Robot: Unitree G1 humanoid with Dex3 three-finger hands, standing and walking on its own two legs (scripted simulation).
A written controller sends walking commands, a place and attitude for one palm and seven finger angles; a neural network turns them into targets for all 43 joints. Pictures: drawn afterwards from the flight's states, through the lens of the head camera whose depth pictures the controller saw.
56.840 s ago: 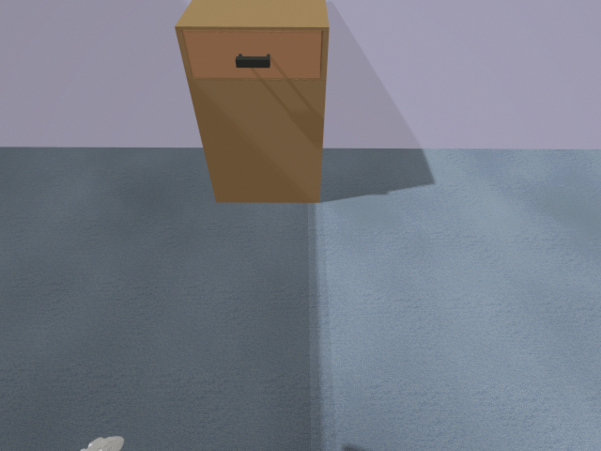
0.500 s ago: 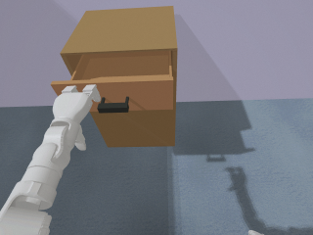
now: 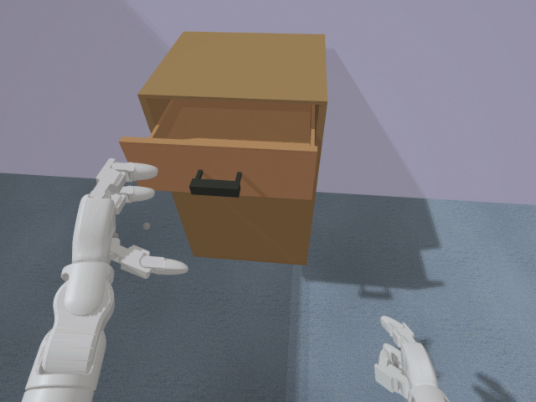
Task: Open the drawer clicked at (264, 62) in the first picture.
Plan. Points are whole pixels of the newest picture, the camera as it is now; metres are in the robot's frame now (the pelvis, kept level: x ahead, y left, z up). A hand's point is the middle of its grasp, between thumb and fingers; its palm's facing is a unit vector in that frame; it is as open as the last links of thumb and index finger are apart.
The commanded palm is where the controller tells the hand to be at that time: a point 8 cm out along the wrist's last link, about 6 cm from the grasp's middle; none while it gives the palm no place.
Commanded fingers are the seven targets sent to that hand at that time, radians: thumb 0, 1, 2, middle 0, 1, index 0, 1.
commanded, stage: draw the hand back to the body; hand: left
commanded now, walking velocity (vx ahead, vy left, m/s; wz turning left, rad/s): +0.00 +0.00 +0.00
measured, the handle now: (217, 181) +0.59 +0.20 -0.06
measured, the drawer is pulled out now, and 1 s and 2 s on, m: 0.19 0.19 0.19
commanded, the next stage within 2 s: step back with the hand held close in 0.80 s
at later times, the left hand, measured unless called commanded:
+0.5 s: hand (76, 296) +0.18 +0.24 +0.15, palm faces +0.39 -0.83 -0.40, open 9.5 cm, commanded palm +0.13 +0.28 +0.17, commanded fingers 0.00 0.76 0.84 -0.21 -0.39 -0.21 -0.39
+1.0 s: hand (54, 311) +0.17 +0.25 +0.15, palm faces +0.42 -0.80 -0.42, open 7.4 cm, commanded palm +0.11 +0.28 +0.17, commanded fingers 0.00 0.90 0.90 -0.20 -0.30 -0.20 -0.30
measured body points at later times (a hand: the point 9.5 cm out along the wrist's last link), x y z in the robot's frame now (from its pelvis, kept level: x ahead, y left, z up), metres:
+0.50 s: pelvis +0.00 +0.00 +0.00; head -0.02 -0.02 +0.45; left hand +0.16 +0.28 +0.17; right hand +0.17 -0.23 -0.09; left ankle -0.03 +0.12 -0.74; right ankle -0.01 -0.12 -0.74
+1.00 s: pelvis -0.02 +0.00 +0.00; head -0.03 -0.01 +0.45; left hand +0.14 +0.29 +0.18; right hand +0.17 -0.22 -0.08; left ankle -0.03 +0.12 -0.74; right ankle -0.01 -0.12 -0.74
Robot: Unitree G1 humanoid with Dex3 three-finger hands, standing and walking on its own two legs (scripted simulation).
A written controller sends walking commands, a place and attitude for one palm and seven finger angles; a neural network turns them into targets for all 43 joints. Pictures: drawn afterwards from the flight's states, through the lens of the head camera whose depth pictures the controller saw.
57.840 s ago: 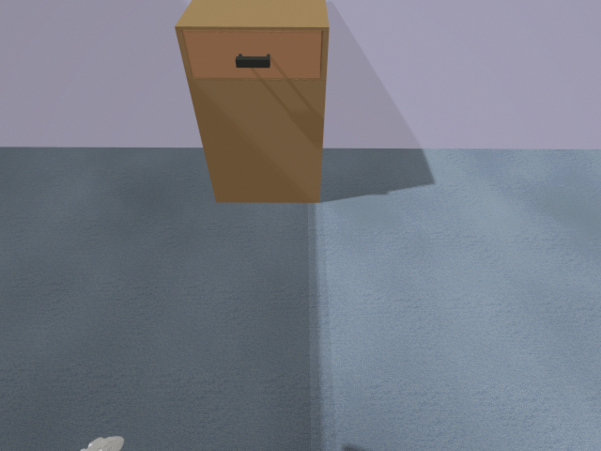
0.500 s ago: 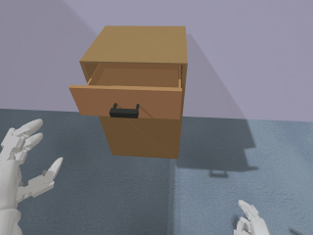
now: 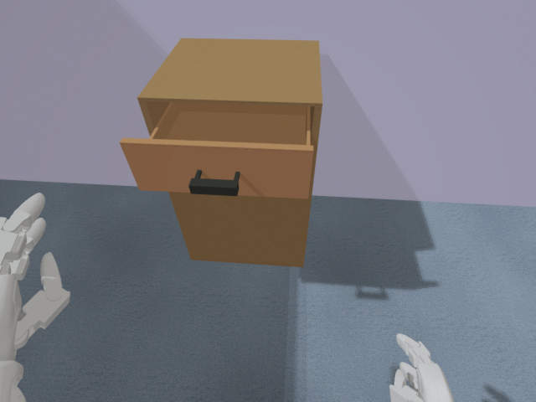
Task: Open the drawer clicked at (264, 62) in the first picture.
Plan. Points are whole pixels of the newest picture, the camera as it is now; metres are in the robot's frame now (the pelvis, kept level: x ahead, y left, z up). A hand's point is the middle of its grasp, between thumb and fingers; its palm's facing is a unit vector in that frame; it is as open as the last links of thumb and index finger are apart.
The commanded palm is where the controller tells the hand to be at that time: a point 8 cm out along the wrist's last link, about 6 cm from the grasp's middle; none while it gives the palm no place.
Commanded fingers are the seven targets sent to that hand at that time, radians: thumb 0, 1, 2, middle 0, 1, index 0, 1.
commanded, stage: step back with the hand held close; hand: left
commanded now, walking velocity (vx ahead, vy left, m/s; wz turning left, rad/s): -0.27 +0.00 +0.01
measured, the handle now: (216, 180) +0.61 +0.19 -0.06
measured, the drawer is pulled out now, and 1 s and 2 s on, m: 0.19 0.19 0.19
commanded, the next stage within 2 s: stop stepping back and stand still in 1.02 s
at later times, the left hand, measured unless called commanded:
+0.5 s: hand (33, 357) +0.13 +0.25 +0.15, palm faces +0.41 -0.81 -0.41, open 7.4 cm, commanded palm +0.06 +0.29 +0.18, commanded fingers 0.00 0.90 0.90 -0.20 -0.30 -0.20 -0.30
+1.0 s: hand out of the picture +0.03 +0.25 +0.15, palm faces +0.42 -0.81 -0.41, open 7.4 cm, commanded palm -0.04 +0.29 +0.18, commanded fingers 0.00 0.90 0.90 -0.20 -0.30 -0.20 -0.30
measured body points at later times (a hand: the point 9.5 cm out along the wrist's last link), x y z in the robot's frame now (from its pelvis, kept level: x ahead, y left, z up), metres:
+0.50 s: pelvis -0.07 +0.01 -0.02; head -0.08 +0.02 +0.43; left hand +0.10 +0.29 +0.17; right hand +0.09 -0.24 -0.08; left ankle -0.01 +0.11 -0.74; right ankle +0.01 -0.12 -0.74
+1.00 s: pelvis -0.16 +0.00 -0.02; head -0.17 +0.03 +0.43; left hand +0.00 +0.29 +0.17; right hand -0.01 -0.25 -0.09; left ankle -0.11 +0.10 -0.74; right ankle -0.06 -0.11 -0.73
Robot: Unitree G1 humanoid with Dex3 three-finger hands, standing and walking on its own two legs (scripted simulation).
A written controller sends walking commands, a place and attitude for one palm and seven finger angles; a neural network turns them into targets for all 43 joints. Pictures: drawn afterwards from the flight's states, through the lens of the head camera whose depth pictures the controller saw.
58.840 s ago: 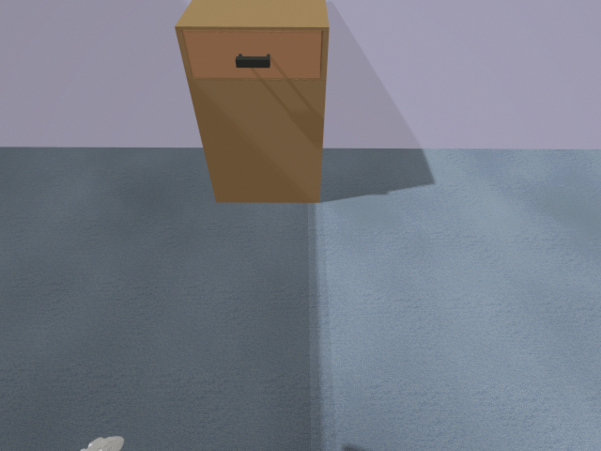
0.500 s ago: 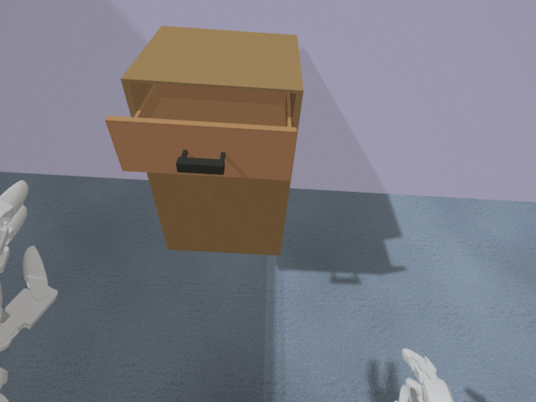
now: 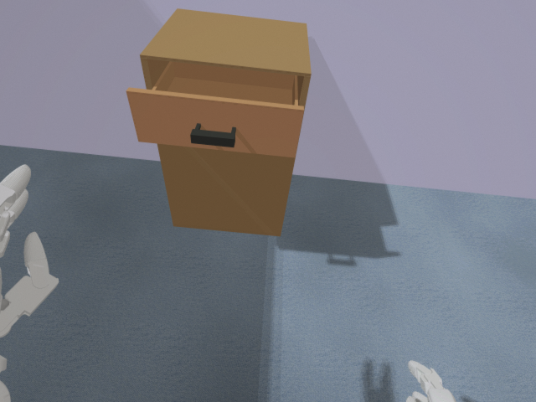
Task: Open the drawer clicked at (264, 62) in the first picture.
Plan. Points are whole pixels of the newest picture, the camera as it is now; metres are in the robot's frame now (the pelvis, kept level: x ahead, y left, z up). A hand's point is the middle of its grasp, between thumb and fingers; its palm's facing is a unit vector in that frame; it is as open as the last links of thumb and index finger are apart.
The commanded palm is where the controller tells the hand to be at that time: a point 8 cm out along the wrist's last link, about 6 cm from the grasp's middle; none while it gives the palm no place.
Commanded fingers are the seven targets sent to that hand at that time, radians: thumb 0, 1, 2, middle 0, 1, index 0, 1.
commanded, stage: step back with the hand held close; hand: left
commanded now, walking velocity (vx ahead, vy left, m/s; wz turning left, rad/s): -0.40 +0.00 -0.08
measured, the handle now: (214, 133) +0.78 +0.16 -0.04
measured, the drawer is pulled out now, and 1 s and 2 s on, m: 0.19 0.19 0.19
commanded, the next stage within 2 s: stop stepping back and stand still in 0.02 s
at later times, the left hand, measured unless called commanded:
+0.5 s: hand (34, 368) +0.12 +0.22 +0.17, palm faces +0.29 -0.87 -0.40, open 7.4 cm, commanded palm +0.07 +0.26 +0.19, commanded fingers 0.00 0.90 0.90 -0.20 -0.30 -0.20 -0.30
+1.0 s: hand out of the picture +0.10 +0.22 +0.16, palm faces +0.28 -0.86 -0.43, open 7.4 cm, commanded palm +0.04 +0.26 +0.19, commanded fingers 0.00 0.90 0.90 -0.20 -0.30 -0.20 -0.30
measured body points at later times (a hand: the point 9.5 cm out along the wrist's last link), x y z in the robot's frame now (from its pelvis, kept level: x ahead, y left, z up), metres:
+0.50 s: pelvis -0.09 -0.01 +0.01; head -0.10 +0.03 +0.46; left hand +0.10 +0.26 +0.19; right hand +0.00 -0.28 -0.06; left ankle -0.07 +0.07 -0.73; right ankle -0.13 -0.12 -0.72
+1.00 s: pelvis -0.12 +0.00 +0.01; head -0.12 +0.01 +0.46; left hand +0.08 +0.26 +0.19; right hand +0.00 -0.25 -0.07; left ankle -0.07 +0.07 -0.72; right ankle -0.15 -0.11 -0.72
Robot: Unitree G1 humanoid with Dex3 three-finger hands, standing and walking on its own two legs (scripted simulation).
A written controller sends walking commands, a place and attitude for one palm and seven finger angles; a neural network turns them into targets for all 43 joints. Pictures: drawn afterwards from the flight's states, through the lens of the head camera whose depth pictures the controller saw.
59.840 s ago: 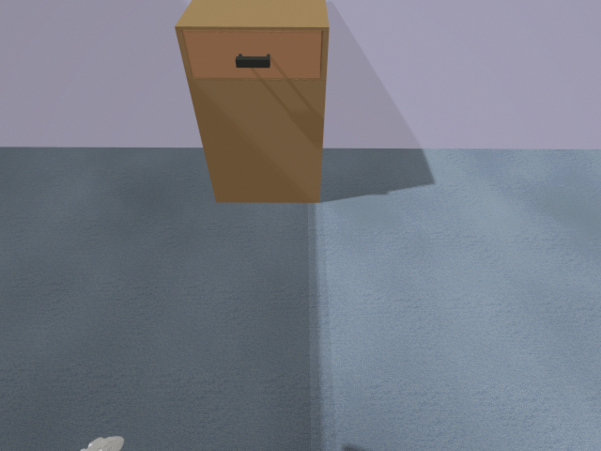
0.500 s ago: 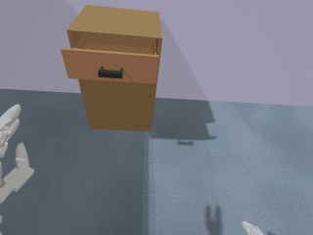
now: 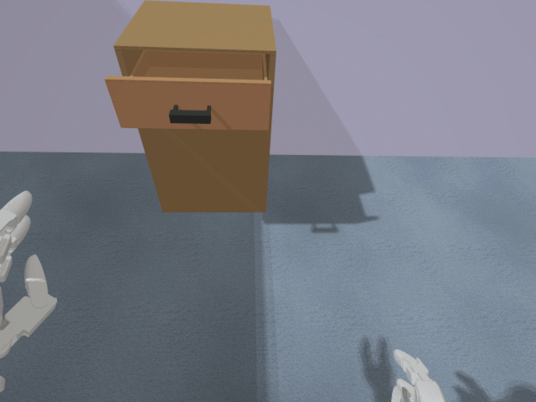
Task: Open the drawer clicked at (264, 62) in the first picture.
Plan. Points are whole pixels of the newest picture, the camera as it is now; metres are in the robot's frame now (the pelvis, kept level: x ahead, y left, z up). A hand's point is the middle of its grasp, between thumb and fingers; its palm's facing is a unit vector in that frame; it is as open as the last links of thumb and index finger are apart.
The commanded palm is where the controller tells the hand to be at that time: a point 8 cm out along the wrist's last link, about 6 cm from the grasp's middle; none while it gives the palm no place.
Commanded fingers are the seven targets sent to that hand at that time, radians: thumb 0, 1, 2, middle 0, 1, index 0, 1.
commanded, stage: let the arm hang, fingers relaxed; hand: left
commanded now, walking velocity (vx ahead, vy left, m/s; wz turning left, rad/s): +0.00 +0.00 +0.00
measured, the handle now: (191, 112) +0.87 +0.26 -0.06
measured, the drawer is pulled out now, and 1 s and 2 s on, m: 0.19 0.19 0.19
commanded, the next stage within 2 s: look to check the result in 1.14 s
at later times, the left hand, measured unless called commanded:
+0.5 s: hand out of the picture -0.04 +0.19 -0.18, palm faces -0.03 -0.98 -0.18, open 7.4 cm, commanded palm none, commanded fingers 0.00 0.90 0.90 -0.20 -0.30 -0.20 -0.30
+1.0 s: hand out of the picture +0.10 +0.24 -0.14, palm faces -0.01 -0.94 -0.35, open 7.4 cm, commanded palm none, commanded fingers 0.00 0.90 0.90 -0.20 -0.30 -0.20 -0.30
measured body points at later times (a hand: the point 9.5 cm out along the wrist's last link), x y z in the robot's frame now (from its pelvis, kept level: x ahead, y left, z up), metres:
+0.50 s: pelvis -0.01 -0.01 +0.00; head +0.01 +0.01 +0.45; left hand -0.04 +0.24 -0.16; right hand +0.01 -0.31 -0.12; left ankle +0.04 +0.08 -0.74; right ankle -0.01 -0.11 -0.74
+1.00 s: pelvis +0.01 -0.01 +0.01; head +0.01 -0.02 +0.46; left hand +0.10 +0.28 -0.11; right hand +0.09 -0.29 -0.13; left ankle +0.05 +0.08 -0.74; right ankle -0.01 -0.11 -0.74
